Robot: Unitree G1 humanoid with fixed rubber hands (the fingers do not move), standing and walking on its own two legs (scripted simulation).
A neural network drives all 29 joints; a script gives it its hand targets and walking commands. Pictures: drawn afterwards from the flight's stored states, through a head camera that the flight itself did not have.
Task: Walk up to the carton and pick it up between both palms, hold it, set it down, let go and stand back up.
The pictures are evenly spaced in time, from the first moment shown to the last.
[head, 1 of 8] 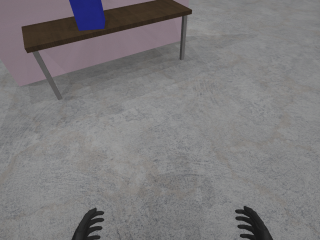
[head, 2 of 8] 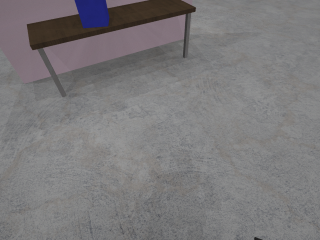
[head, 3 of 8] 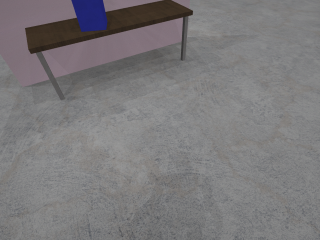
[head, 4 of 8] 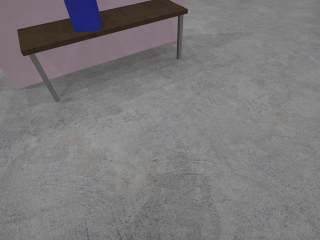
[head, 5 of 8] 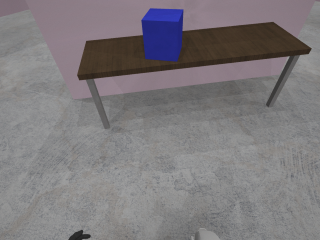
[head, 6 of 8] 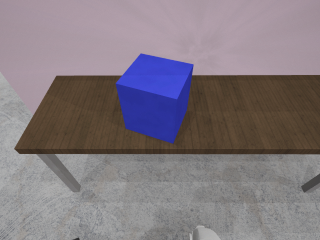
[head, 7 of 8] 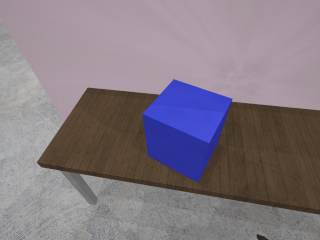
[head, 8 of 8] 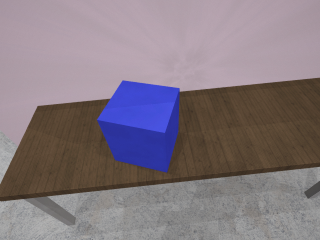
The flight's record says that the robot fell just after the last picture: no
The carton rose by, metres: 0.00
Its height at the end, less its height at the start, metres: +0.00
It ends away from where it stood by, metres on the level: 0.00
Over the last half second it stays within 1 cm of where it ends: yes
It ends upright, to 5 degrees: yes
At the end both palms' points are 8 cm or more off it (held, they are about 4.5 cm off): yes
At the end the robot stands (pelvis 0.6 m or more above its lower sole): yes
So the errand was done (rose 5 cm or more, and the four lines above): no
